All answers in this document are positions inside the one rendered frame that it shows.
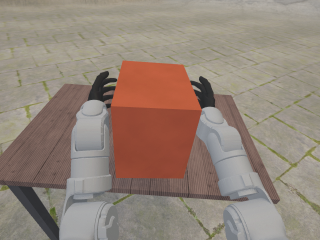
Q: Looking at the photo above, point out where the carton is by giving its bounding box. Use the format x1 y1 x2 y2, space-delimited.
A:
110 60 202 179

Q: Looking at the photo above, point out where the right robot upper arm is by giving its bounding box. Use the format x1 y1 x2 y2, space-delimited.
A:
223 198 289 240

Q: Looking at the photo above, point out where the left robot forearm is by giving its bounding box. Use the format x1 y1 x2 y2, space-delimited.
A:
59 100 112 239

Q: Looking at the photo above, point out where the robot right hand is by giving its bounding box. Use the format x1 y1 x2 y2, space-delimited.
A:
190 76 215 109

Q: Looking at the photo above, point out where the right robot forearm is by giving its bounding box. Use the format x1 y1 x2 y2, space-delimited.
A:
196 107 287 236

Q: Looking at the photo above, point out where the robot left hand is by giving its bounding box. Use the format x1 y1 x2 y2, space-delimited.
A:
87 71 117 109

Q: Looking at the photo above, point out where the left robot upper arm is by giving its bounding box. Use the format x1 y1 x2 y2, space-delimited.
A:
59 201 119 240

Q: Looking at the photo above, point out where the table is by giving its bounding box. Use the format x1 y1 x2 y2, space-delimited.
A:
0 83 280 240

